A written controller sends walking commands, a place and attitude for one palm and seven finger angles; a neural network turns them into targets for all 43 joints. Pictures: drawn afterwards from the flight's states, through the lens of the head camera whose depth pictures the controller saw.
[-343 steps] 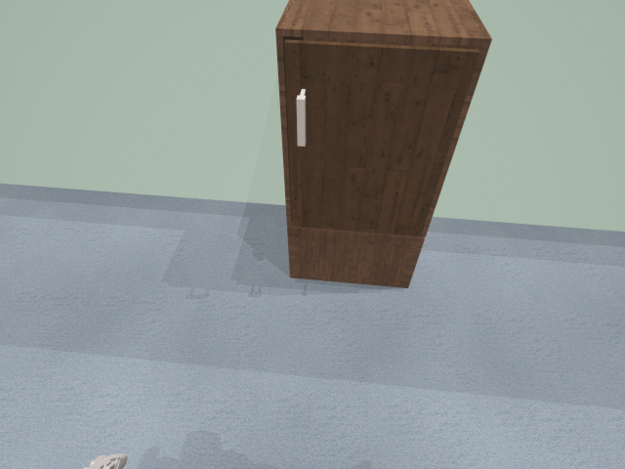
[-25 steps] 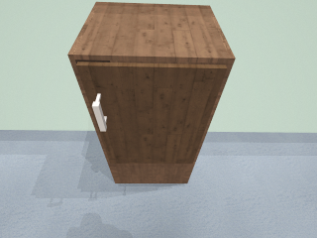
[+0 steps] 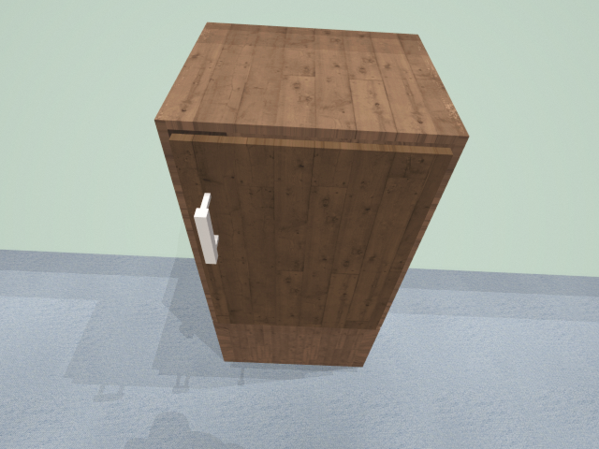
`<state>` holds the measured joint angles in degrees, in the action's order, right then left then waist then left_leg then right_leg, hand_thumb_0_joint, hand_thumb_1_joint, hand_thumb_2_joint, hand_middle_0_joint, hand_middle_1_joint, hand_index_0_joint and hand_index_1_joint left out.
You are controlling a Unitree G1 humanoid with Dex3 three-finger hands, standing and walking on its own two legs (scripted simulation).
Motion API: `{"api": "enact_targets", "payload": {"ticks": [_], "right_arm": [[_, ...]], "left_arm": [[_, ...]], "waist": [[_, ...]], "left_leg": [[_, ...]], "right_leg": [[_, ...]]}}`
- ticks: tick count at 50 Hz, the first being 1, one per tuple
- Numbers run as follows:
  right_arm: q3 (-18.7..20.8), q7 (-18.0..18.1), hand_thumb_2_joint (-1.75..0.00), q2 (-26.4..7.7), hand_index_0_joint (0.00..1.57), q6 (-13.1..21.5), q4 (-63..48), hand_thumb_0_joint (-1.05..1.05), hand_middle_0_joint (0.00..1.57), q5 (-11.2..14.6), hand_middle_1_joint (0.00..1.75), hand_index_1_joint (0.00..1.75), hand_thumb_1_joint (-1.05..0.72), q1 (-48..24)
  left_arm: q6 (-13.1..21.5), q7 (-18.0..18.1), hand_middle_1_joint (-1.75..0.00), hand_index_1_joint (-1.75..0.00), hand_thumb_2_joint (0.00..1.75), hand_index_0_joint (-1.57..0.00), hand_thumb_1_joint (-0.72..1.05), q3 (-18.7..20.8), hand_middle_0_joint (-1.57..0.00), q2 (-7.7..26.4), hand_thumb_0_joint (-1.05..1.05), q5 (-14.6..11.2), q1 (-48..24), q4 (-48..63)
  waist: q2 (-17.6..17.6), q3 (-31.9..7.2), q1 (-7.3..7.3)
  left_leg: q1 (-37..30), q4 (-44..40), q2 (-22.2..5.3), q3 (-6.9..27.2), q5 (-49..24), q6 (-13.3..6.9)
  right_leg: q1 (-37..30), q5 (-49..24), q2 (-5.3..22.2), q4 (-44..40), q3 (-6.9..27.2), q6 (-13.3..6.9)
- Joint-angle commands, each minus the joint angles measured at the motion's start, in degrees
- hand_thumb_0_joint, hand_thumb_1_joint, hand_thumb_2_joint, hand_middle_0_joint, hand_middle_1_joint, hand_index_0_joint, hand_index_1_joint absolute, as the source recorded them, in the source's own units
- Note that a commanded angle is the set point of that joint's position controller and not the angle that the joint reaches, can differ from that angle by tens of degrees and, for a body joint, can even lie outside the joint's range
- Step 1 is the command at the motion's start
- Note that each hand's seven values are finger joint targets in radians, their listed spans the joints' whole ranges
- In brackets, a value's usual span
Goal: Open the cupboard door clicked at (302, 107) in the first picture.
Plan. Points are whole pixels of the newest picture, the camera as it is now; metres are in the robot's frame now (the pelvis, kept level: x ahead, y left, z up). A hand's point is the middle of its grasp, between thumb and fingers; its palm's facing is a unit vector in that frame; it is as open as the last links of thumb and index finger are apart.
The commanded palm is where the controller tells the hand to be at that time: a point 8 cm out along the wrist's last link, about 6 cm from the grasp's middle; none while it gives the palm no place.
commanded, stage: shuffle to correct the standing spot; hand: left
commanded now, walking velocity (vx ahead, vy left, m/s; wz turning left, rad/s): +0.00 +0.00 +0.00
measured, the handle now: (209, 229) +0.47 +0.20 -0.02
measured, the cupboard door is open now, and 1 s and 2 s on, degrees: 0 0 0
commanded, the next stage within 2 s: come to a stop and stand still in 0.26 s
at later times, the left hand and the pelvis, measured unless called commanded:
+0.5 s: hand out of the picture +0.00 +0.17 -0.17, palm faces +0.00 -0.96 -0.28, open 7.4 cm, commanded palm none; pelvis -0.05 -0.03 -0.01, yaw -1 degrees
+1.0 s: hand out of the picture -0.09 +0.16 -0.19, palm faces +0.11 -0.98 -0.17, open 7.4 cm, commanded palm none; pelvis -0.03 +0.00 -0.01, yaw +1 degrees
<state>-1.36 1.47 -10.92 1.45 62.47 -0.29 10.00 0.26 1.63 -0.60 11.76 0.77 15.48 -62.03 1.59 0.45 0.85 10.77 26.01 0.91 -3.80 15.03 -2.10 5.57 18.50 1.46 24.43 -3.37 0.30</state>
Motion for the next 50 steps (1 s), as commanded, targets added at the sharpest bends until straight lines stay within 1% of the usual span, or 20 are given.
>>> {"api": "enact_targets", "payload": {"ticks": [1,5,11,14,17,19,22,23,24,25,26,27,32,40,44,45,47,48,49,50], "right_arm": [[1.66,0.30,-0.90,-7.76,0.20,0.71,-1.69,0.00,0.20,-0.27,0.30,0.30,-0.90,2.11],[1.90,0.41,-0.90,-8.64,0.20,0.83,-1.77,0.00,0.20,-0.20,0.30,0.30,-0.90,1.42],[2.65,1.21,-0.90,-7.50,0.20,0.19,-2.54,0.00,0.20,-0.16,0.30,0.30,-0.90,4.06],[3.82,1.72,-0.90,-9.03,0.20,-0.49,-3.57,0.00,0.20,-0.30,0.30,0.30,-0.90,4.75],[4.89,2.11,-0.90,-10.27,0.20,-0.92,-4.65,0.00,0.20,-0.74,0.30,0.30,-0.90,5.62],[5.29,2.16,-0.90,-10.53,0.20,-1.27,-5.59,0.00,0.20,-1.07,0.30,0.30,-0.90,4.33],[4.48,0.90,-0.90,-8.22,0.20,-1.41,-6.78,0.00,0.20,-1.25,0.30,0.30,-0.90,-0.44],[4.06,0.32,-0.90,-6.13,0.20,-1.81,-6.72,0.00,0.20,-0.76,0.30,0.30,-0.90,-0.54],[3.45,-0.21,-0.90,-2.98,0.20,-2.45,-7.60,0.00,0.20,-0.23,0.30,0.30,-0.90,-0.67],[3.63,-0.78,-0.90,-4.23,0.20,-2.84,-8.51,0.00,0.20,-0.68,0.30,0.30,-0.90,-1.81],[3.88,-1.44,-0.90,-4.64,0.20,-2.90,-8.03,0.00,0.20,-1.12,0.30,0.30,-0.90,-0.24],[3.80,-1.51,-0.90,-4.02,0.20,-3.11,-6.80,0.00,0.20,-1.32,0.30,0.30,-0.90,0.61],[3.97,-2.37,-0.90,-4.06,0.20,-1.63,-4.66,0.00,0.20,-1.20,0.30,0.30,-0.90,4.67],[3.08,-1.26,-0.90,-2.57,0.20,-1.64,-7.53,0.00,0.20,-0.19,0.30,0.30,-0.90,1.37],[2.63,-0.80,-0.90,-1.21,0.20,-0.86,-5.31,0.00,0.20,0.12,0.30,0.30,-0.90,6.33],[2.87,-0.51,-0.90,-2.63,0.20,-0.36,-4.42,0.00,0.20,0.07,0.30,0.30,-0.90,8.39],[3.74,0.11,-0.90,-7.94,0.20,0.11,-4.70,0.00,0.20,-0.28,0.30,0.30,-0.90,9.33],[3.67,0.25,-0.90,-8.40,0.20,-0.39,-5.20,0.00,0.20,-0.58,0.30,0.30,-0.90,8.62],[3.35,0.43,-0.90,-7.15,0.20,-0.49,-4.82,0.00,0.20,-0.80,0.30,0.30,-0.90,7.30],[2.93,0.64,-0.90,-6.01,0.20,-0.26,-4.45,0.00,0.20,-0.78,0.30,0.30,-0.90,6.25]], "left_arm": [[0.96,0.48,-0.30,-0.30,0.90,-0.20,0.90,1.34,-0.20,6.77,0.00,0.13,1.94,2.11],[0.94,0.42,-0.30,-0.30,0.90,-0.20,0.90,1.61,-0.20,7.84,0.00,0.14,1.28,2.11],[-0.51,0.81,-0.30,-0.30,0.90,-0.20,0.90,2.18,-0.20,5.94,0.00,0.00,2.25,3.85],[-1.41,0.60,-0.30,-0.30,0.90,-0.20,0.90,2.80,-0.20,5.88,0.00,0.26,2.24,5.70],[-2.57,0.28,-0.30,-0.30,0.90,-0.20,0.90,3.36,-0.20,5.36,0.00,0.67,1.45,7.49],[-3.15,0.25,-0.30,-0.30,0.90,-0.20,0.90,3.76,-0.20,4.33,0.00,0.53,1.77,8.17],[-1.89,-0.09,-0.30,-0.30,0.90,-0.20,0.90,3.13,-0.20,1.61,0.00,0.71,7.72,6.21],[-1.00,-0.04,-0.30,-0.30,0.90,-0.20,0.90,3.17,-0.20,3.34,0.00,1.01,9.11,5.27],[-0.19,0.12,-0.30,-0.30,0.90,-0.20,0.90,3.38,-0.20,7.69,0.00,1.28,8.26,5.30],[-0.38,0.30,-0.30,-0.30,0.90,-0.20,0.90,3.40,-0.20,10.09,0.00,0.77,4.91,7.53],[-0.60,0.21,-0.30,-0.30,0.90,-0.20,0.90,3.29,-0.20,10.38,0.00,0.88,1.22,8.69],[0.11,0.41,-0.30,-0.30,0.90,-0.20,0.90,3.51,-0.20,8.99,0.00,0.75,1.21,8.73],[2.12,-0.18,-0.30,-0.30,0.90,-0.20,0.90,3.10,-0.20,6.79,0.00,0.51,6.07,6.88],[1.68,0.50,-0.30,-0.30,0.90,-0.20,0.90,3.77,-0.20,6.79,0.00,1.05,10.52,4.39],[0.86,0.52,-0.30,-0.30,0.90,-0.20,0.90,3.40,-0.20,6.08,0.00,0.66,7.49,3.61],[0.59,0.55,-0.30,-0.30,0.90,-0.20,0.90,3.17,-0.20,4.75,0.00,0.59,7.60,3.67],[-0.07,0.54,-0.30,-0.30,0.90,-0.20,0.90,2.19,-0.20,0.56,0.00,0.31,9.02,3.97],[-0.23,0.80,-0.30,-0.30,0.90,-0.20,0.90,2.00,-0.20,-0.15,0.00,0.32,8.69,4.00],[-0.35,0.78,-0.30,-0.30,0.90,-0.20,0.90,1.83,-0.20,-0.42,0.00,0.53,7.46,3.94],[-0.72,0.68,-0.30,-0.30,0.90,-0.20,0.90,1.66,-0.20,-0.40,0.00,0.50,6.64,3.08]], "waist": [[-1.54,0.06,-0.41],[-1.29,0.74,-0.31],[-3.63,-2.00,-0.62],[-5.72,-2.33,-0.79],[-8.07,-2.08,-1.21],[-8.92,-3.25,-0.80],[-5.12,-6.02,2.91],[1.85,-5.24,3.18],[15.46,-1.98,2.29],[15.11,3.80,2.52],[11.25,4.79,0.58],[10.74,5.90,0.50],[3.36,6.56,0.54],[6.80,-0.13,2.47],[8.02,-1.12,-0.37],[4.80,-1.77,-1.00],[-9.03,-3.20,-0.23],[-9.83,-1.16,-0.14],[-9.53,1.67,-0.09],[-13.50,3.13,0.05]], "left_leg": [[-2.53,-3.84,-7.38,6.77,-18.62,-0.90],[-2.41,-4.37,-7.60,7.17,-20.32,-1.01],[-6.67,-2.60,-10.19,7.77,-37.37,-1.66],[-7.73,-2.79,-13.74,10.43,-41.03,-4.29],[-6.43,-4.73,-19.85,16.05,-42.89,-9.91],[-2.43,-5.01,-21.63,16.35,-38.36,-11.92],[8.80,-3.22,-13.92,9.30,-9.29,-5.79],[13.97,1.01,-8.04,5.83,6.09,-2.09],[17.34,9.92,-1.21,2.15,14.21,1.59],[16.90,15.22,-1.90,3.18,14.08,1.70],[14.22,19.35,-1.99,3.25,12.27,1.85],[16.46,22.55,-2.00,3.50,10.30,1.85],[21.66,27.54,-2.73,2.34,1.63,2.93],[17.36,16.81,-2.51,1.05,6.55,4.09],[0.28,-0.36,-0.74,-0.91,-4.07,3.09],[-4.83,-3.41,-2.99,0.12,-8.35,2.48],[-8.34,-4.65,-16.17,13.59,-23.50,-4.09],[-3.34,-7.26,-18.55,13.97,-22.08,-6.83],[0.33,-8.69,-16.88,13.42,-19.49,-6.94],[1.64,-10.31,-15.53,13.54,-18.97,-6.70]], "right_leg": [[2.74,-14.92,5.38,-2.97,4.28,-1.54],[2.87,-15.89,5.53,-3.18,4.13,-1.49],[5.65,-17.41,4.30,2.07,2.66,-0.68],[9.62,-9.61,2.56,6.57,1.90,-0.50],[15.17,9.34,0.83,18.45,2.80,-0.92],[14.93,12.53,1.29,24.55,5.40,-1.31],[0.53,0.14,1.15,8.70,2.60,-0.52],[-3.02,0.42,3.39,-0.79,5.95,0.00],[2.41,16.32,13.11,-12.85,20.70,-2.20],[12.01,27.27,18.80,-19.94,27.20,-5.50],[17.12,29.41,18.89,-20.79,25.88,-8.09],[15.38,26.82,17.45,-20.80,27.14,-7.75],[4.59,1.04,14.26,-15.34,16.34,-7.92],[-3.66,-31.51,16.38,-6.39,12.36,-11.10],[5.86,-24.26,10.64,-1.30,7.68,-6.54],[8.60,-18.72,8.24,1.81,6.47,-4.70],[15.03,4.05,2.36,7.65,0.98,-0.27],[14.16,11.66,1.81,10.55,0.40,0.13],[13.65,12.12,1.49,11.69,0.52,-0.09],[13.17,11.06,2.43,12.82,0.58,-0.15]]}}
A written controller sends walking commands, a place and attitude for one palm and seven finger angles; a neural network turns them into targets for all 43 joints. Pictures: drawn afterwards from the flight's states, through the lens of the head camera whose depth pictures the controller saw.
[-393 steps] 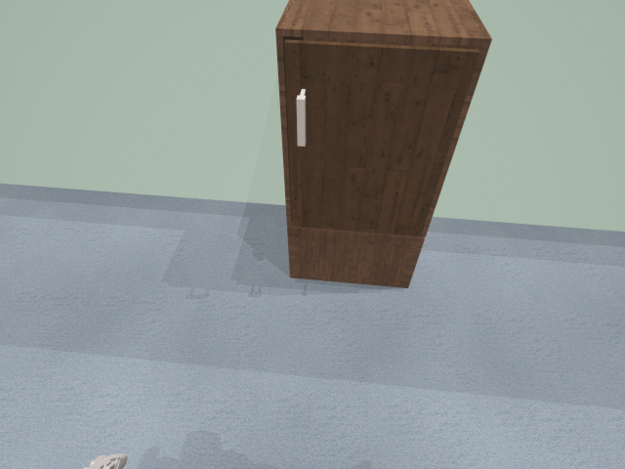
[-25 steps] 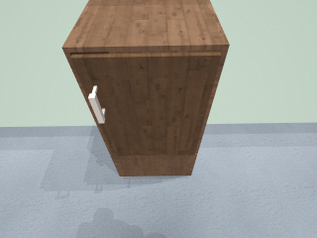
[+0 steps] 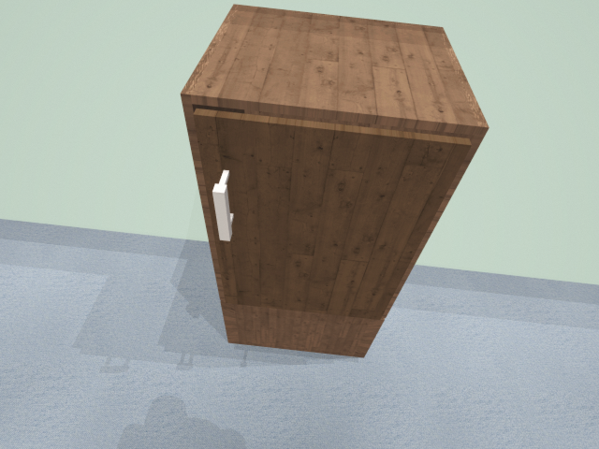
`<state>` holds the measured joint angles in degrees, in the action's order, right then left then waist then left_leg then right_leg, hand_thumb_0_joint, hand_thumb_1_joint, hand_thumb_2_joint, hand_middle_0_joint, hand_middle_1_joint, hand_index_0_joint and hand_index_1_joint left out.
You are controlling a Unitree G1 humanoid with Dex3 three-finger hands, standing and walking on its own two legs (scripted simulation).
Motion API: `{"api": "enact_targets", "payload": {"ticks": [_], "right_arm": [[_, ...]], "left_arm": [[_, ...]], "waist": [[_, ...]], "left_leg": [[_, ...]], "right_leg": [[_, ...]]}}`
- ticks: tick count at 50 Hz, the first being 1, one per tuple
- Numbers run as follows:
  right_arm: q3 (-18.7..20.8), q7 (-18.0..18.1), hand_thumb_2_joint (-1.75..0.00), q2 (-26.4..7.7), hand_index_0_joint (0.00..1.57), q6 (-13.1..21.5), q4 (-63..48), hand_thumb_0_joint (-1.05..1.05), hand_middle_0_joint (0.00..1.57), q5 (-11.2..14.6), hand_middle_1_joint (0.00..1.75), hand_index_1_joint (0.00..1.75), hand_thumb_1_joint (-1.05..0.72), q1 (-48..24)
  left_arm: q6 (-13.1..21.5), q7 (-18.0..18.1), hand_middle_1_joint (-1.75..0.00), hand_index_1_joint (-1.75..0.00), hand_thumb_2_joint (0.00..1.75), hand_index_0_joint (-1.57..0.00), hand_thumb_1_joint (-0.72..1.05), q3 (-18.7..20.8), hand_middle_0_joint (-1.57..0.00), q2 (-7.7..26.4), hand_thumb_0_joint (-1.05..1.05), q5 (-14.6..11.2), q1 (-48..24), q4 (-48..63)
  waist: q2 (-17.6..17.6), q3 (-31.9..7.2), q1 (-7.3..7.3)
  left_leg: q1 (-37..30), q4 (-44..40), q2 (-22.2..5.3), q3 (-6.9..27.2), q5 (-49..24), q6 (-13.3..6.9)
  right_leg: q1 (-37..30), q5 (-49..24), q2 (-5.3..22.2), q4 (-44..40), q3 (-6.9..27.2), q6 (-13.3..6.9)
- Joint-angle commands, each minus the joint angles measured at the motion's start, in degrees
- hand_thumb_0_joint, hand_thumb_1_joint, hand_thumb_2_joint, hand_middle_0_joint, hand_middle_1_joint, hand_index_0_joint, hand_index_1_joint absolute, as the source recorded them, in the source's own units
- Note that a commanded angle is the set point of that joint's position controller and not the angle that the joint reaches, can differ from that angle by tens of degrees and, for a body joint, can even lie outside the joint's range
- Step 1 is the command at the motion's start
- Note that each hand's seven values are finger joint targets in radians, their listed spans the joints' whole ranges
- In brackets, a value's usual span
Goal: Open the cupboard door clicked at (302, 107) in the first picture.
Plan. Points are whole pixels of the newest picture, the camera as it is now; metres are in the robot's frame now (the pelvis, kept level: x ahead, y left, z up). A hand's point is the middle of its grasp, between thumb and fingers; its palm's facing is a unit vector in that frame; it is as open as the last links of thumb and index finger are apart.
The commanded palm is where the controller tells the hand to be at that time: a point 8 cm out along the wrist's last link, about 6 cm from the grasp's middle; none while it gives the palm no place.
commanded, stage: come to a stop and stand still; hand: left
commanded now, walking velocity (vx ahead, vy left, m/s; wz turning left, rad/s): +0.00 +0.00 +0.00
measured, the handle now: (225, 206) +0.50 +0.19 -0.02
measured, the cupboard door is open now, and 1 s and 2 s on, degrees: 0 0 0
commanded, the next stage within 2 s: look again from close up in 0.34 s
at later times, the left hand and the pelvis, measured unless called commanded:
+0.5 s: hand out of the picture +0.02 +0.19 -0.17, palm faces -0.01 -0.98 -0.18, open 7.4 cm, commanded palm none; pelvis +0.00 +0.02 +0.01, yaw +0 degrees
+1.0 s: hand out of the picture -0.01 +0.19 -0.17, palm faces +0.01 -0.98 -0.20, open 7.4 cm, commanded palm none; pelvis -0.03 +0.01 +0.00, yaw -1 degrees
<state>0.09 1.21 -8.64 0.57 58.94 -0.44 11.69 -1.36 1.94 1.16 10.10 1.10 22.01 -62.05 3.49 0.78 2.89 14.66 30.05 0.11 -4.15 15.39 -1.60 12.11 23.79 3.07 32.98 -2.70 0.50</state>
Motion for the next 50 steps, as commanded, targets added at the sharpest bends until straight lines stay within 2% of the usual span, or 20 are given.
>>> {"api": "enact_targets", "payload": {"ticks": [1,3,5,7,10,15,21,22,23,24,25,26,29,31,32,34,37,41,46,50], "right_arm": [[1.16,1.03,-0.90,-7.36,0.20,0.64,-0.96,0.00,0.20,-0.58,0.30,0.30,-0.90,3.64],[1.04,1.23,-0.90,-6.76,0.20,0.87,-0.86,0.00,0.20,-0.50,0.30,0.30,-0.90,3.24],[1.11,1.25,-0.90,-6.85,0.20,1.04,-1.13,0.00,0.20,-0.17,0.30,0.30,-0.90,2.66],[0.98,0.89,-0.90,-5.78,0.20,1.29,-0.81,0.00,0.20,0.08,0.30,0.30,-0.90,2.49],[1.05,0.75,-0.90,-6.09,0.20,1.18,0.19,0.00,0.20,-0.08,0.30,0.30,-0.90,3.47],[0.53,0.65,-0.90,-5.62,0.20,1.33,1.71,0.00,0.20,-0.24,0.30,0.30,-0.90,4.41],[0.18,0.66,-0.90,-5.59,0.20,1.42,3.05,0.00,0.20,-0.18,0.30,0.30,-0.90,5.59],[1.07,-0.01,-0.90,-11.67,0.20,1.50,-2.17,0.00,0.20,-0.34,0.30,0.30,-0.90,3.41],[2.80,0.42,-0.90,-12.79,0.20,2.45,-3.79,0.00,0.20,-0.80,0.30,0.30,-0.90,4.55],[2.62,0.86,-0.90,-11.17,0.20,2.40,-3.12,0.00,0.20,-0.81,0.30,0.30,-0.90,4.21],[2.20,0.92,-0.90,-10.01,0.20,2.17,-3.28,0.00,0.20,-0.57,0.30,0.30,-0.90,5.17],[2.08,0.88,-0.90,-8.83,0.20,1.83,-3.75,0.00,0.20,-0.53,0.30,0.30,-0.90,5.92],[1.98,0.71,-0.90,-7.93,0.20,1.42,-4.30,0.00,0.20,-0.50,0.30,0.30,-0.90,6.98],[2.02,0.79,-0.90,-8.17,0.20,1.24,-3.83,0.00,0.20,-0.42,0.30,0.30,-0.90,7.58],[1.55,0.63,-0.90,-7.64,0.20,1.21,-3.61,0.00,0.20,-0.51,0.30,0.30,-0.90,8.03],[1.75,0.76,-0.90,-7.82,0.20,0.93,-3.30,0.00,0.20,-0.39,0.30,0.30,-0.90,7.82],[1.42,0.56,-0.90,-7.36,0.20,0.66,-3.12,0.00,0.20,-0.30,0.30,0.30,-0.90,6.78],[1.49,0.28,-0.90,-7.36,0.20,0.19,-2.94,0.00,0.20,-0.15,0.30,0.30,-0.90,5.78],[1.46,-0.13,-0.90,-7.27,0.20,-0.07,-2.71,0.00,0.20,-0.16,0.30,0.30,-0.90,5.10],[1.40,-0.25,-0.90,-6.99,0.20,-0.09,-2.12,0.00,0.20,-0.14,0.30,0.30,-0.90,5.26]], "left_arm": [[0.83,0.17,-0.30,-0.30,0.90,-0.20,0.90,-0.07,-0.20,1.92,0.00,0.19,0.24,2.55],[1.17,-0.15,-0.30,-0.30,0.90,-0.20,0.90,-0.07,-0.20,1.81,0.00,0.10,1.34,1.46],[1.66,-0.18,-0.30,-0.30,0.90,-0.20,0.90,-0.06,-0.20,2.19,0.00,0.08,2.36,0.54],[2.33,-0.22,-0.30,-0.30,0.90,-0.20,0.90,-0.19,-0.20,3.52,0.00,0.12,1.50,0.45],[2.39,-0.09,-0.30,-0.30,0.90,-0.20,0.90,-0.41,-0.20,3.71,0.00,0.02,-1.16,0.80],[1.98,0.09,-0.30,-0.30,0.90,-0.20,0.90,-0.41,-0.20,3.73,0.00,-0.07,-2.04,0.97],[1.94,-0.04,-0.30,-0.30,0.90,-0.20,0.90,-0.55,-0.20,4.17,0.00,-0.25,-2.05,0.30],[3.09,0.20,-0.30,-0.30,0.90,-0.20,0.90,-1.07,-0.20,12.55,0.00,0.68,-4.01,4.76],[2.59,0.41,-0.30,-0.30,0.90,-0.20,0.90,0.43,-0.20,10.01,0.00,0.46,-4.12,5.64],[2.65,0.47,-0.30,-0.30,0.90,-0.20,0.90,0.16,-0.20,8.15,0.00,0.34,-3.40,4.78],[2.64,0.49,-0.30,-0.30,0.90,-0.20,0.90,-0.47,-0.20,7.24,0.00,0.23,-2.13,4.64],[2.57,0.48,-0.30,-0.30,0.90,-0.20,0.90,-0.52,-0.20,6.38,0.00,0.11,-1.42,4.95],[2.38,0.64,-0.30,-0.30,0.90,-0.20,0.90,-0.34,-0.20,6.42,0.00,0.16,-2.00,5.62],[2.11,0.77,-0.30,-0.30,0.90,-0.20,0.90,-0.34,-0.20,6.43,0.00,0.05,-1.70,6.15],[2.19,0.87,-0.30,-0.30,0.90,-0.20,0.90,-0.64,-0.20,6.11,0.00,-0.01,-0.91,6.26],[1.91,0.95,-0.30,-0.30,0.90,-0.20,0.90,-0.38,-0.20,6.48,0.00,-0.14,-0.94,6.40],[1.78,0.99,-0.30,-0.30,0.90,-0.20,0.90,-0.66,-0.20,6.14,0.00,-0.09,-0.48,6.34],[1.73,0.97,-0.30,-0.30,0.90,-0.20,0.90,-0.60,-0.20,6.44,0.00,-0.12,-1.50,6.49],[1.81,0.91,-0.30,-0.30,0.90,-0.20,0.90,-0.68,-0.20,6.12,0.00,0.08,-1.49,6.57],[1.95,0.84,-0.30,-0.30,0.90,-0.20,0.90,-0.70,-0.20,5.80,0.00,0.10,-0.66,6.19]], "waist": [[-14.50,3.44,-1.71],[-11.43,0.95,-1.18],[-6.02,-0.94,-0.43],[-2.64,-1.28,-1.16],[1.98,1.28,-2.15],[-3.20,2.42,-2.01],[-3.95,2.54,-1.84],[-6.01,9.77,-2.96],[-10.03,2.16,-3.05],[-10.30,-1.75,-2.44],[-9.49,-4.67,-2.61],[-6.92,-5.17,-2.66],[-0.32,-3.21,-3.22],[-2.02,-1.57,-3.30],[-2.30,-2.93,-3.01],[-4.40,-0.51,-3.14],[-4.27,1.81,-2.72],[-2.24,4.86,-3.19],[-2.47,6.20,-3.34],[-2.88,4.77,-3.32]], "left_leg": [[-1.73,-13.67,-13.75,12.68,-21.27,-7.08],[-3.60,-10.96,-11.93,9.95,-26.16,-6.39],[-3.36,-8.31,-9.82,8.09,-22.51,-4.53],[-3.08,-8.31,-7.20,6.50,-15.78,-2.01],[-2.94,-8.82,-6.41,6.26,-13.65,-1.13],[-3.12,-10.97,-6.48,6.46,-11.42,-1.07],[-2.82,-11.78,-6.33,6.65,-9.76,-0.92],[-2.50,-11.81,-3.36,7.55,-12.00,0.48],[-2.07,-8.67,-7.16,10.30,-13.86,-0.19],[-2.90,-7.57,-7.53,10.40,-15.37,-1.04],[-4.42,-6.67,-7.36,9.75,-15.01,-1.26],[-3.53,-5.76,-6.94,9.52,-11.12,-1.42],[-1.41,-2.50,-5.91,7.46,-13.25,-1.23],[-1.25,-2.25,-5.99,6.85,-16.28,-1.17],[-2.42,-1.52,-6.17,6.42,-19.40,-1.25],[-1.72,-1.80,-6.03,6.07,-19.21,-1.01],[-0.80,-3.04,-5.99,5.89,-16.38,-1.00],[0.74,-5.39,-5.49,5.98,-6.65,-0.59],[0.89,-8.08,-5.22,6.29,0.32,-0.40],[0.33,-8.77,-5.27,6.16,1.59,-0.31]], "right_leg": [[5.93,3.31,1.10,4.41,0.43,-0.55],[3.62,-1.52,1.17,0.43,0.75,-0.40],[-0.64,-9.77,1.43,-7.67,1.72,-0.11],[-2.34,-17.27,3.68,-10.69,4.45,-1.10],[-1.44,-20.07,3.94,-10.43,4.07,-1.22],[-1.01,-14.69,3.48,-11.69,3.64,-1.08],[-2.14,-14.13,3.50,-12.48,3.36,-1.21],[2.73,-13.50,1.28,-9.77,3.18,-2.40],[1.33,-8.75,2.56,-5.38,2.71,-2.23],[0.13,-10.77,2.11,-5.30,2.34,-2.59],[-0.91,-12.45,2.24,-5.64,2.34,-2.56],[-0.99,-12.24,2.33,-6.32,2.52,-2.39],[-0.68,-17.48,3.27,-6.21,3.41,-2.37],[0.03,-19.71,3.10,-5.28,3.23,-2.27],[-1.04,-21.43,2.82,-4.95,3.27,-2.27],[-0.06,-21.42,2.94,-4.76,3.14,-2.11],[0.36,-19.74,2.68,-6.04,3.85,-1.90],[2.29,-13.98,2.93,-8.48,4.86,-1.70],[4.13,-8.29,2.82,-10.91,5.55,-1.55],[3.64,-7.39,2.95,-11.81,5.59,-1.44]]}}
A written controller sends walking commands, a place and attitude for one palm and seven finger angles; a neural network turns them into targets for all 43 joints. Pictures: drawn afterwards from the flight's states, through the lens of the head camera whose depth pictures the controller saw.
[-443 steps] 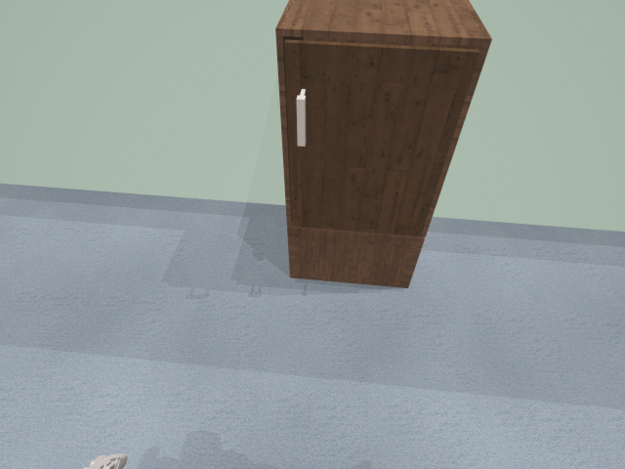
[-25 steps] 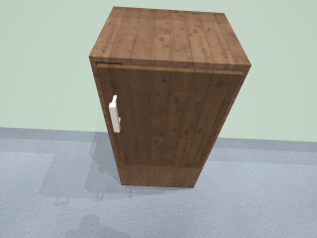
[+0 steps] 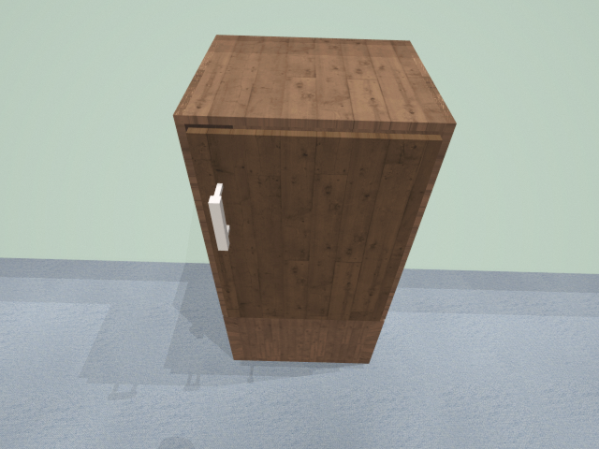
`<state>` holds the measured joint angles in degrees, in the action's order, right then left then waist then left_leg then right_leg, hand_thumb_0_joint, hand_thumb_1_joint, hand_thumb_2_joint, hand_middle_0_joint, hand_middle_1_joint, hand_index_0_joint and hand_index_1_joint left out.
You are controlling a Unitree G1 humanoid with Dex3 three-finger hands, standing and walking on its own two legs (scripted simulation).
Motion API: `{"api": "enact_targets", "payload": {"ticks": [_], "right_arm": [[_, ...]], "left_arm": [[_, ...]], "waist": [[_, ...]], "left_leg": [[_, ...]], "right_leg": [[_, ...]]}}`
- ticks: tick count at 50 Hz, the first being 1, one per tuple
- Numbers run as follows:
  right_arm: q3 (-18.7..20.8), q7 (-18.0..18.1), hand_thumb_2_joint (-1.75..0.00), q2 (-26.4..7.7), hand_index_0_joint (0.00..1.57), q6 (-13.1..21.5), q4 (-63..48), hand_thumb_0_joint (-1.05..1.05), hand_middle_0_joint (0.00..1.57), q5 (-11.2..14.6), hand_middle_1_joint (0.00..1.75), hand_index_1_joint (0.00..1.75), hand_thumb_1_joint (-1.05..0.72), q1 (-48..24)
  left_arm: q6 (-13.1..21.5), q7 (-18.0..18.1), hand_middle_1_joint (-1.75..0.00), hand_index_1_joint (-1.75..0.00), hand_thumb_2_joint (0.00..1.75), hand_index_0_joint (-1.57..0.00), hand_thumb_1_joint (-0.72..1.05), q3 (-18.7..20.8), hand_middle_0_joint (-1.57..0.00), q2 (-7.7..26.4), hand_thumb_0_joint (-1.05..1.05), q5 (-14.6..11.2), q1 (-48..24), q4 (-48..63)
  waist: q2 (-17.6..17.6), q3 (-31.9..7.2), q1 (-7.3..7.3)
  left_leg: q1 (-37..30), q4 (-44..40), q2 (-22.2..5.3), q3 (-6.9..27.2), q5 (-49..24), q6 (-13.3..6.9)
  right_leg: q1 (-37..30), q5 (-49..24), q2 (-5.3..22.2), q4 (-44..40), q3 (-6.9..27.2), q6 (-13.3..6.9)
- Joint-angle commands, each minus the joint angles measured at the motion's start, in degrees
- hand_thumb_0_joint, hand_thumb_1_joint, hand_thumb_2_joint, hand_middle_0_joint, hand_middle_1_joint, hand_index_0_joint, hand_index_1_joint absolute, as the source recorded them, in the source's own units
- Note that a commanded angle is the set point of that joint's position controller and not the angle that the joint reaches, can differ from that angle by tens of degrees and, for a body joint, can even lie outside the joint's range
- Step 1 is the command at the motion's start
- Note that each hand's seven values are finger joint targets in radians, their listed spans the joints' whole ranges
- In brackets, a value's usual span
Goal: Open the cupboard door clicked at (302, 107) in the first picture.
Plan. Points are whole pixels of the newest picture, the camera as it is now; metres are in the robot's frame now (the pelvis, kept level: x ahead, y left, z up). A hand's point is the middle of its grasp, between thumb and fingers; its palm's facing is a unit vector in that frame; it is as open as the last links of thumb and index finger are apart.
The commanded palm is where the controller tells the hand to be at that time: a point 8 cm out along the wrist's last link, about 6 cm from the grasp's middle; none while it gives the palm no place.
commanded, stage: raise the hand with hooked fingers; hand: left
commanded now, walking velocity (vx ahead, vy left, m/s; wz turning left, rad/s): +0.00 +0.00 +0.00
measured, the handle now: (221, 217) +0.53 +0.18 -0.02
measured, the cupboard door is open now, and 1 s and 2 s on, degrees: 0 0 0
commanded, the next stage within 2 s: none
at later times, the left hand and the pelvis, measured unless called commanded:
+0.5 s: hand (179, 445) +0.15 +0.17 -0.08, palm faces +0.01 -1.00 +0.05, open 8.6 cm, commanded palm +0.13 +0.24 -0.05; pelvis -0.04 -0.02 -0.09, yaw +3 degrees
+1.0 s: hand (138, 378) +0.22 +0.23 -0.02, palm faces +0.13 -0.99 -0.07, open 11.6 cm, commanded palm +0.19 +0.28 -0.03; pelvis +0.01 -0.01 -0.08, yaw +3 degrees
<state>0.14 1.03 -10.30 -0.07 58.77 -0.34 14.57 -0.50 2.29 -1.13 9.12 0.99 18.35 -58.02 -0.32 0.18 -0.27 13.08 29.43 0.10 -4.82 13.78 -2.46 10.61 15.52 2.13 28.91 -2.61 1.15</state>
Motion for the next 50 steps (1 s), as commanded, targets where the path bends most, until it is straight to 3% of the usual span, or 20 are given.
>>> {"api": "enact_targets", "payload": {"ticks": [1,3,4,5,6,7,8,9,12,15,18,20,22,26,30,33,39,42,46,50], "right_arm": [[1.39,-0.10,-0.90,-5.24,0.20,0.56,-1.84,0.00,0.20,-0.23,0.30,0.30,-0.90,2.31],[1.30,-0.13,-0.90,-5.16,0.20,0.55,-1.46,0.00,0.20,-0.15,0.30,0.30,-0.90,2.74],[0.79,-0.23,-0.90,-6.77,0.20,1.10,-5.01,0.00,0.20,-0.09,0.30,0.30,-0.90,-1.41],[2.07,2.43,-0.90,-14.53,0.20,9.57,-25.33,0.00,0.20,3.39,0.30,0.30,-0.90,-1.93],[-0.16,4.55,-0.90,-9.65,0.20,15.36,-21.01,0.00,0.20,3.44,0.30,0.30,-0.90,-5.22],[0.88,4.79,-0.90,-10.34,0.20,17.28,-18.26,0.00,0.20,3.74,0.30,0.30,-0.90,-5.26],[0.34,3.79,-0.90,-7.86,0.20,17.53,-17.29,0.00,0.20,4.27,0.30,0.30,-0.90,-3.73],[0.42,3.78,-0.90,-10.56,0.20,17.82,-21.53,0.00,0.20,4.54,0.30,0.30,-0.90,-3.94],[1.48,3.42,-0.90,-11.81,0.20,19.00,-23.67,0.00,0.20,2.82,0.30,0.30,-0.90,-4.43],[3.53,1.42,-0.90,-11.41,0.20,19.26,-26.75,0.00,0.20,0.66,0.30,0.30,-0.90,-6.30],[4.81,-1.32,-0.90,-12.50,0.20,18.76,-33.28,0.00,0.20,0.94,0.30,0.30,-0.90,-7.13],[4.43,-1.16,-0.90,-11.92,0.20,17.70,-37.69,0.00,0.20,2.68,0.30,0.30,-0.90,-8.89],[4.16,-0.37,-0.90,-12.56,0.20,16.72,-41.42,0.00,0.20,3.14,0.30,0.30,-0.90,-10.11],[3.61,1.24,-0.90,-10.32,0.20,16.24,-41.93,0.00,0.20,2.20,0.30,0.30,-0.90,-6.84],[3.04,2.19,-0.90,-10.08,0.20,16.88,-36.47,0.00,0.20,1.05,0.30,0.30,-0.90,-3.91],[2.68,2.40,-0.90,-11.53,0.20,17.04,-34.23,0.00,0.20,1.35,0.30,0.30,-0.90,-3.27],[3.40,3.39,-0.90,-12.10,0.20,14.92,-37.72,0.00,0.20,3.57,0.30,0.30,-0.90,-4.48],[3.50,3.59,-0.90,-9.85,0.20,14.57,-38.19,0.00,0.20,2.85,0.30,0.30,-0.90,-5.00],[3.61,2.58,-0.90,-8.43,0.20,14.90,-35.21,0.00,0.20,1.96,0.30,0.30,-0.90,-4.10],[3.68,2.09,-0.90,-11.17,0.20,14.51,-33.68,0.00,0.20,1.93,0.30,0.30,-0.90,-1.94]], "left_arm": [[1.17,0.46,-0.30,-0.30,0.90,-0.20,0.90,1.61,-0.20,6.66,0.00,0.20,3.22,1.99],[1.16,0.47,-0.30,-0.30,0.90,-0.20,0.90,1.56,-0.20,6.50,0.00,0.24,3.52,1.81],[1.81,2.14,-0.30,-0.30,0.90,-0.20,0.90,1.41,-0.20,7.27,0.00,0.66,5.36,0.05],[14.79,2.24,-0.32,-0.32,0.89,-0.20,0.88,10.51,-0.20,19.67,0.00,-11.66,-38.84,90.53],[12.05,4.26,-0.33,-0.33,0.88,-0.20,0.85,8.60,-0.20,15.70,0.00,-7.39,-9.91,74.94],[9.38,6.95,-0.34,-0.34,0.87,-0.21,0.83,5.41,-0.21,10.20,0.00,-8.67,-7.79,69.40],[4.15,6.41,-0.36,-0.36,0.86,-0.21,0.81,-2.14,-0.21,-2.80,0.00,-8.62,8.26,55.40],[6.19,5.41,-0.37,-0.37,0.85,-0.21,0.78,-0.28,-0.21,0.15,0.00,-11.97,-1.15,66.64],[15.28,2.00,-0.42,-0.42,0.82,-0.21,0.71,3.47,-0.21,2.67,0.00,-10.68,-0.28,54.07],[28.01,-7.03,-0.47,-0.47,0.79,-0.22,0.64,7.59,-0.22,2.35,0.00,-12.68,5.38,42.61],[35.27,-19.79,-0.51,-0.51,0.76,-0.22,0.57,12.03,-0.22,7.10,0.00,-14.90,10.55,40.21],[33.15,-22.88,-0.54,-0.54,0.74,-0.23,0.53,15.33,-0.23,10.58,0.00,-15.26,9.29,43.74],[30.06,-22.65,-0.57,-0.57,0.72,-0.23,0.48,16.99,-0.23,12.68,0.00,-17.95,3.77,52.64],[32.85,-16.90,-0.63,-0.63,0.68,-0.24,0.39,17.46,-0.24,14.41,0.00,-19.25,-3.75,78.84],[38.19,-14.22,-0.69,-0.69,0.64,-0.24,0.29,12.36,-0.24,12.02,0.00,-16.55,-4.39,82.08],[35.75,-18.65,-0.74,-0.74,0.61,-0.25,0.22,10.59,-0.25,11.42,0.00,-16.20,-3.50,71.61],[18.64,-27.47,-0.82,-0.82,0.55,-0.26,0.08,21.36,-0.26,17.47,0.00,-21.23,3.31,63.25],[18.14,-24.91,-0.87,-0.87,0.52,-0.26,0.01,28.90,-0.26,20.39,0.00,-24.19,4.83,69.31],[25.08,-19.88,-0.93,-0.93,0.48,-0.27,-0.08,25.91,-0.27,15.55,0.00,-23.16,3.85,70.91],[27.31,-22.98,-0.99,-0.99,0.44,-0.28,-0.17,21.01,-0.28,14.06,0.00,-20.43,-0.99,61.05]], "waist": [[0.79,4.96,-0.10],[0.33,4.80,-0.13],[5.73,9.77,1.77],[-8.17,-23.08,-6.49],[-15.34,-19.23,0.74],[-12.99,-13.63,-1.53],[-9.42,-4.74,-1.82],[-9.03,0.32,-2.18],[4.18,6.44,-3.96],[18.68,-0.30,0.20],[10.82,-8.53,3.05],[4.05,-13.40,5.26],[-3.43,-12.76,5.13],[-9.72,-19.87,2.05],[-10.06,-16.59,-2.37],[-5.95,-13.38,-5.03],[0.02,-24.53,1.49],[0.07,-31.06,4.66],[-1.78,-23.97,2.18],[-1.98,-17.41,-1.87]], "left_leg": [[1.67,-8.21,-5.20,6.84,2.99,0.57],[1.98,-8.71,-5.40,7.00,3.93,0.52],[6.27,1.31,-5.97,4.92,0.14,2.29],[-11.67,-5.28,-0.72,5.71,-5.12,1.38],[-13.19,-8.31,-3.64,6.89,-0.60,2.09],[-3.85,-10.12,-3.19,7.82,9.20,3.76],[1.22,-10.19,-3.24,9.11,14.18,2.70],[6.03,-9.01,-2.44,10.55,16.93,2.72],[15.17,2.14,0.06,9.23,18.38,2.66],[27.44,15.95,0.67,6.26,16.56,3.12],[32.09,23.92,2.16,4.03,11.76,2.88],[33.99,23.94,2.70,3.11,15.49,2.17],[34.86,20.38,2.24,5.56,26.87,2.14],[28.84,22.90,0.23,7.81,21.61,0.79],[28.63,27.66,-0.90,9.81,14.93,0.52],[32.14,31.62,-0.77,9.91,11.99,0.45],[31.21,29.15,0.44,7.11,2.46,0.30],[27.64,29.09,0.21,7.33,-7.71,0.53],[26.30,28.52,-0.39,7.51,-9.27,1.34],[29.61,29.91,-0.61,7.88,-3.69,1.22]], "right_leg": [[4.98,0.70,4.01,-8.03,5.49,-2.10],[4.75,1.21,3.93,-8.25,5.35,-2.04],[6.32,-10.90,5.92,-7.96,6.81,-2.42],[2.05,-8.15,-0.35,-0.70,-0.84,-2.82],[5.42,-0.12,-1.83,3.86,-2.32,-3.68],[8.20,5.27,-2.63,4.97,-3.80,-3.18],[12.85,5.50,-2.76,5.14,-4.62,-3.01],[12.88,5.92,-2.37,4.64,-4.67,-2.63],[24.04,16.18,-2.49,4.98,-4.04,-1.90],[34.71,26.82,-2.52,13.26,-2.15,-2.06],[30.60,21.94,-1.44,17.99,2.94,-3.56],[30.26,25.22,-1.22,19.40,4.49,-3.34],[33.72,31.48,-1.70,21.35,4.15,-3.26],[34.15,21.83,-2.85,23.43,3.83,-3.48],[41.59,14.64,-4.40,27.44,1.48,-3.73],[43.81,12.95,-4.69,27.38,0.87,-3.14],[28.19,4.78,-3.58,23.30,2.79,-2.24],[21.38,-8.55,-3.71,25.81,1.74,-2.10],[28.28,-9.16,-4.01,27.26,-0.43,-2.21],[36.27,-1.98,-4.22,27.61,-0.75,-2.37]]}}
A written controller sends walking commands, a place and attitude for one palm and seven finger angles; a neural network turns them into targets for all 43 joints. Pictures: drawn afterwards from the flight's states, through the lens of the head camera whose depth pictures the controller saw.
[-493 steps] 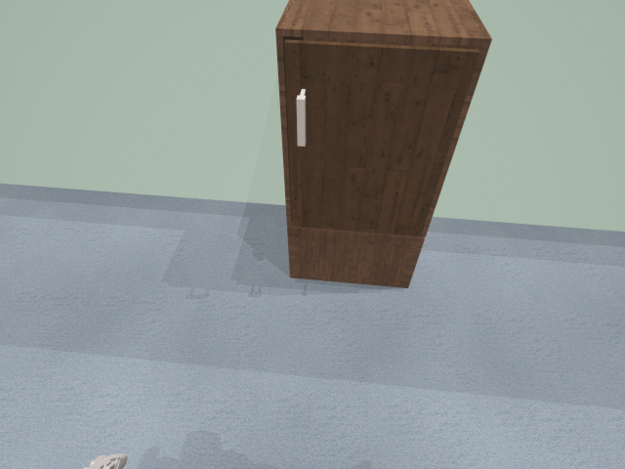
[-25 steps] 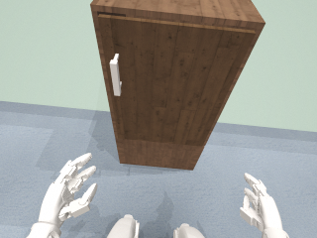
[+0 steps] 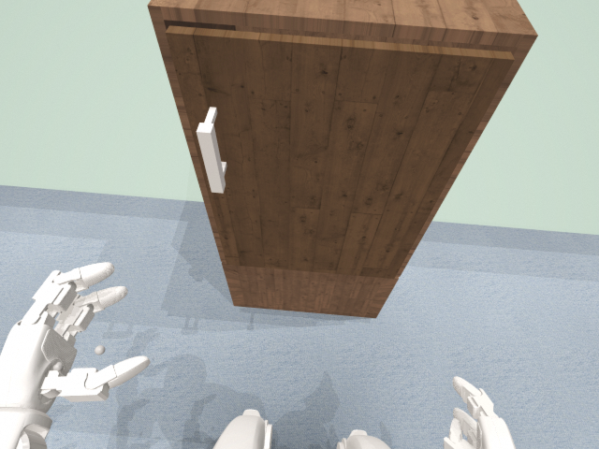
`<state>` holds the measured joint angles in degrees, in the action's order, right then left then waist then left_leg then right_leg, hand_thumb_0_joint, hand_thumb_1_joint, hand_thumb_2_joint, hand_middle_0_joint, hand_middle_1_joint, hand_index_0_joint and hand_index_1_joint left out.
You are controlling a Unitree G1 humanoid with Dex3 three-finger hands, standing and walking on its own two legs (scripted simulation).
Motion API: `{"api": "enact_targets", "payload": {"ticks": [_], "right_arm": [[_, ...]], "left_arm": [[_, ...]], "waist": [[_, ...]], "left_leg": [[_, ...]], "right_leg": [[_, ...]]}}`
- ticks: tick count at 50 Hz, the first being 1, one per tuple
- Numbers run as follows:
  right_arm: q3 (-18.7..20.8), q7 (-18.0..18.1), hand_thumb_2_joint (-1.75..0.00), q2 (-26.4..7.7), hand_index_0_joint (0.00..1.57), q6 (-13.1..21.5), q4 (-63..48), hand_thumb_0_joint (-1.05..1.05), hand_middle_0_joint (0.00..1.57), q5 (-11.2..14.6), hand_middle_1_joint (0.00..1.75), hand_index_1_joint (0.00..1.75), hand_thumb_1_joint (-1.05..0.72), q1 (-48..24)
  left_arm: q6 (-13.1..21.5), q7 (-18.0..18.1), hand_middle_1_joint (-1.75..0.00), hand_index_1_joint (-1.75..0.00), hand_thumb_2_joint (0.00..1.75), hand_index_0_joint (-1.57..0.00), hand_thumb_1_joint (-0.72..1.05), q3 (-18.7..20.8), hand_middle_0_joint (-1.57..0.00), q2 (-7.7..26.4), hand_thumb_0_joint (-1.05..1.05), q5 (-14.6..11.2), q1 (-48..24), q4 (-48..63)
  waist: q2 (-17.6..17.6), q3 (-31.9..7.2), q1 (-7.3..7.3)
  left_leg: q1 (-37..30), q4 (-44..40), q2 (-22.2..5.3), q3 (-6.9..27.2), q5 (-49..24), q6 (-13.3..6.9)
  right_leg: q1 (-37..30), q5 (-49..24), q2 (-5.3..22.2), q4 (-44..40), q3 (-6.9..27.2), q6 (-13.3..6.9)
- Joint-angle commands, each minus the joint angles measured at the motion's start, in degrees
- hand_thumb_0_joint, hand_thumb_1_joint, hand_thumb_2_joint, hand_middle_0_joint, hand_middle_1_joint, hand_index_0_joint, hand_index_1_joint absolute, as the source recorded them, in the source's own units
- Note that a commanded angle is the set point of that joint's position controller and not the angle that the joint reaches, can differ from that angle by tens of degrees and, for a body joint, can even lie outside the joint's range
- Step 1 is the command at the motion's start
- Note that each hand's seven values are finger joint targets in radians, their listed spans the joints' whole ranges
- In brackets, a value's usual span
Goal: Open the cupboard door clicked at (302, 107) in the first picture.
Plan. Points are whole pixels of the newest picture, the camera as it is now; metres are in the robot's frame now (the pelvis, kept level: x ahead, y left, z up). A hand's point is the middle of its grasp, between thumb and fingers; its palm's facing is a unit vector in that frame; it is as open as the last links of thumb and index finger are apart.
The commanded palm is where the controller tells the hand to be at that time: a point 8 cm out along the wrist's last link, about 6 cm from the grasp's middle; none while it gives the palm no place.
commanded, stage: raise the hand with hooked fingers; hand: left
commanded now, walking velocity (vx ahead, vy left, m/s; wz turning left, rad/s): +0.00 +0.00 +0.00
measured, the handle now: (215, 151) +0.53 +0.17 +0.06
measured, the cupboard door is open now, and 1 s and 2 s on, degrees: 0 0 0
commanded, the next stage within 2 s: move the hooked fingers beside the handle in 1.18 s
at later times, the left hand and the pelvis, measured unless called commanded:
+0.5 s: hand (85, 318) +0.25 +0.27 +0.06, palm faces -0.01 -1.00 -0.04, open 13.9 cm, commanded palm +0.23 +0.32 +0.07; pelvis -0.01 +0.01 +0.01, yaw +0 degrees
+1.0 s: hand (77, 286) +0.28 +0.28 +0.07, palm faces +0.01 -1.00 -0.03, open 14.0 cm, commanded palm +0.26 +0.33 +0.08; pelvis -0.01 +0.01 +0.02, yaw +0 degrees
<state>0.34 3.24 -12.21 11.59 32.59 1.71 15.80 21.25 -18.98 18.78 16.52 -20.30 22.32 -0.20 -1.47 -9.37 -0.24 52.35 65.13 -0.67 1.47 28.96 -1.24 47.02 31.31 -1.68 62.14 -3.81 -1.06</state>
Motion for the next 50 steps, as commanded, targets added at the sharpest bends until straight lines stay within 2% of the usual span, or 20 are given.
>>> {"api": "enact_targets", "payload": {"ticks": [1,2,4,7,8,12,15,17,21,25,27,29,30,34,36,40,42,47,48,50], "right_arm": [[3.54,-0.01,-0.90,-9.90,0.20,2.87,-7.90,0.00,0.20,0.15,0.30,0.30,-0.90,-2.76],[3.54,0.19,-0.90,-10.57,0.20,2.98,-8.41,0.00,0.20,0.47,0.30,0.30,-0.90,-2.54],[3.60,0.44,-0.90,-11.29,0.20,3.37,-9.59,0.00,0.20,0.91,0.30,0.30,-0.90,-1.97],[3.62,0.87,-0.90,-11.29,0.20,3.63,-10.32,0.00,0.20,0.69,0.30,0.30,-0.90,-1.80],[3.35,0.83,-0.90,-10.81,0.20,3.63,-10.50,0.00,0.20,0.72,0.30,0.30,-0.90,-1.86],[2.77,0.59,-0.90,-10.26,0.20,2.65,-9.74,0.00,0.20,0.49,0.30,0.30,-0.90,-2.27],[2.45,0.37,-0.90,-11.06,0.20,1.53,-9.94,0.00,0.20,0.69,0.30,0.30,-0.90,-1.75],[2.35,0.60,-0.90,-11.87,0.20,1.12,-10.67,0.00,0.20,1.12,0.30,0.30,-0.90,-1.14],[2.16,1.04,-0.90,-12.53,0.20,1.31,-11.66,0.00,0.20,1.39,0.30,0.30,-0.90,-0.87],[1.72,1.51,-0.90,-12.11,0.20,1.53,-10.88,0.00,0.20,0.92,0.30,0.30,-0.90,-1.17],[1.43,1.59,-0.90,-12.16,0.20,1.56,-10.13,0.00,0.20,0.62,0.30,0.30,-0.90,-1.25],[1.30,1.43,-0.90,-11.99,0.20,1.20,-9.79,0.00,0.20,0.83,0.30,0.30,-0.90,-1.15],[1.36,1.44,-0.90,-12.13,0.20,0.99,-9.68,0.00,0.20,0.93,0.30,0.30,-0.90,-0.93],[1.47,1.57,-0.90,-12.95,0.20,0.32,-9.79,0.00,0.20,1.39,0.30,0.30,-0.90,-0.09],[1.65,1.54,-0.90,-12.99,0.20,0.40,-10.26,0.00,0.20,1.58,0.30,0.30,-0.90,0.00],[1.98,0.95,-0.90,-12.90,0.20,0.61,-10.64,0.00,0.20,1.11,0.30,0.30,-0.90,0.48],[1.99,0.88,-0.90,-12.94,0.20,0.62,-10.23,0.00,0.20,0.81,0.30,0.30,-0.90,0.55],[2.05,0.71,-0.90,-12.70,0.20,0.62,-9.99,0.00,0.20,0.65,0.30,0.30,-0.90,0.54],[2.10,0.60,-0.90,-12.63,0.20,0.53,-9.96,0.00,0.20,0.74,0.30,0.30,-0.90,0.95],[2.20,0.63,-0.90,-12.64,0.20,0.47,-9.95,0.00,0.20,0.93,0.30,0.30,-0.90,0.72]], "left_arm": [[5.05,-3.33,-1.00,-1.00,0.43,-0.28,-0.20,0.56,-0.28,6.69,0.00,0.60,-5.39,1.86],[4.41,-5.15,-1.02,-1.02,0.42,-0.28,-0.22,0.01,-0.28,7.43,0.00,0.15,-7.12,1.69],[3.23,-7.37,-1.05,-1.05,0.40,-0.28,-0.27,2.30,-0.28,10.68,0.00,-0.99,-7.74,4.02],[2.67,-7.17,-1.10,-1.10,0.37,-0.29,-0.34,8.42,-0.29,16.89,0.00,-2.39,-9.71,8.35],[3.31,-6.58,-1.11,-1.11,0.36,-0.29,-0.36,8.47,-0.29,16.41,0.00,-2.84,-10.31,10.55],[4.00,-2.94,-1.17,-1.17,0.32,-0.30,-0.45,10.45,-0.30,16.00,0.00,-3.17,-12.24,6.09],[1.81,-3.75,-1.20,-1.20,0.30,-0.30,-0.50,7.39,-0.30,13.30,0.00,-2.11,-13.84,-1.88],[-0.47,-5.87,-1.20,-1.20,0.30,-0.30,-0.50,5.57,-0.30,13.19,0.00,-1.74,-15.88,-5.79],[-2.31,-8.97,-1.20,-1.20,0.30,-0.30,-0.50,5.62,-0.30,16.55,0.00,-1.33,-22.45,-4.04],[1.00,-8.39,-1.20,-1.20,0.30,-0.30,-0.50,10.62,-0.30,21.06,0.00,-2.55,-28.34,-3.15],[2.55,-7.68,-1.20,-1.20,0.30,-0.30,-0.50,12.73,-0.30,23.12,0.00,-2.79,-30.31,-4.34],[2.82,-7.80,-1.20,-1.20,0.30,-0.30,-0.50,12.21,-0.30,22.21,0.00,-2.47,-29.99,-7.41],[2.37,-8.16,-1.20,-1.20,0.30,-0.30,-0.50,11.70,-0.30,21.77,0.00,-2.39,-30.12,-9.20],[-1.73,-11.31,-1.20,-1.20,0.30,-0.30,-0.50,9.93,-0.30,21.76,0.00,-2.16,-31.90,-14.53],[-2.92,-12.39,-1.20,-1.20,0.30,-0.30,-0.50,8.45,-0.30,20.43,0.00,-2.33,-30.98,-14.59],[-1.39,-11.72,-1.20,-1.20,0.30,-0.30,-0.50,10.88,-0.30,22.14,0.00,-2.85,-30.34,-12.41],[0.22,-10.70,-1.20,-1.20,0.30,-0.30,-0.50,12.41,-0.30,23.19,0.00,-3.22,-31.45,-12.36],[2.69,-9.22,-1.20,-1.20,0.30,-0.30,-0.50,12.12,-0.30,23.14,0.00,-2.36,-33.31,-9.69],[2.53,-9.30,-1.20,-1.20,0.30,-0.30,-0.50,11.94,-0.30,23.10,0.00,-1.85,-32.06,-9.87],[2.06,-9.77,-1.20,-1.20,0.30,-0.30,-0.50,10.68,-0.30,22.06,0.00,-1.74,-31.26,-9.53]], "waist": [[-1.21,-8.04,-2.07],[-1.22,-8.18,-2.19],[-2.67,-13.60,-0.98],[-3.23,-18.51,0.82],[-5.09,-19.22,1.23],[-5.39,-12.74,1.15],[-4.50,-7.74,-0.52],[-2.96,-6.61,-1.19],[-3.85,-10.78,-1.35],[-2.97,-11.79,-0.74],[-5.48,-11.04,-0.15],[-6.17,-10.83,-0.13],[-5.16,-10.45,-0.50],[-4.42,-10.68,-0.84],[-4.13,-10.62,-0.66],[-2.87,-12.09,-0.03],[-1.98,-10.72,-0.12],[-7.23,-13.22,0.00],[-7.45,-14.50,-0.08],[-7.20,-13.93,-0.51]], "left_leg": [[-9.59,-6.17,0.25,1.56,-17.26,-0.08],[-10.25,-6.34,0.30,1.58,-17.51,-0.29],[-13.74,-7.94,0.34,1.58,-18.93,-0.36],[-16.50,-8.31,0.32,1.51,-23.61,-0.52],[-18.38,-9.12,0.30,1.53,-24.94,-0.32],[-16.91,-10.59,0.07,2.07,-22.31,0.53],[-14.68,-11.95,0.06,1.99,-16.18,0.65],[-13.85,-12.51,0.16,1.83,-13.70,0.19],[-17.41,-13.59,0.19,1.99,-14.96,-0.26],[-18.09,-13.77,0.13,2.29,-14.28,-0.20],[-18.15,-13.95,0.12,2.61,-14.16,0.23],[-19.01,-14.92,0.04,2.58,-13.73,0.41],[-18.66,-15.12,0.06,2.45,-12.91,0.23],[-17.82,-15.37,0.27,1.57,-13.34,-0.20],[-18.73,-15.80,0.27,1.77,-14.11,-0.35],[-19.39,-15.28,0.30,1.75,-17.62,-0.35],[-18.05,-14.73,0.30,1.76,-16.69,-0.24],[-21.16,-15.21,0.03,2.18,-18.40,0.27],[-22.52,-15.42,-0.13,2.15,-19.72,0.35],[-23.25,-15.50,-0.31,2.33,-20.29,0.37]], "right_leg": [[0.03,-16.11,-0.31,-6.39,0.73,-0.14],[-0.60,-16.23,-0.41,-6.82,1.08,-0.43],[-3.80,-16.90,-0.21,-7.92,1.26,-0.41],[-7.75,-20.90,-0.49,-7.72,1.56,-0.56],[-8.04,-21.37,-0.46,-7.74,1.22,-0.67],[-5.93,-17.83,-1.13,-7.99,-0.12,-1.19],[-3.14,-13.46,-0.85,-9.61,-0.48,-0.71],[-3.54,-12.06,-0.97,-11.10,0.17,-0.75],[-5.57,-13.16,-0.77,-12.42,0.50,-0.62],[-6.07,-11.48,-1.10,-12.51,0.95,-0.87],[-5.70,-10.88,-1.20,-11.87,0.84,-1.40],[-5.67,-10.48,-1.11,-12.20,0.68,-1.27],[-5.59,-10.19,-1.05,-12.72,0.79,-1.04],[-7.17,-11.70,-0.79,-14.06,1.29,-0.72],[-7.17,-12.35,-0.80,-14.52,1.05,-0.81],[-7.83,-15.15,-1.22,-13.66,0.84,-0.86],[-7.26,-14.18,-1.39,-13.23,1.02,-1.07],[-6.71,-14.52,-1.12,-12.14,0.84,-1.23],[-6.81,-15.23,-1.09,-12.19,0.72,-1.04],[-6.31,-15.61,-1.04,-12.56,0.52,-0.89]]}}
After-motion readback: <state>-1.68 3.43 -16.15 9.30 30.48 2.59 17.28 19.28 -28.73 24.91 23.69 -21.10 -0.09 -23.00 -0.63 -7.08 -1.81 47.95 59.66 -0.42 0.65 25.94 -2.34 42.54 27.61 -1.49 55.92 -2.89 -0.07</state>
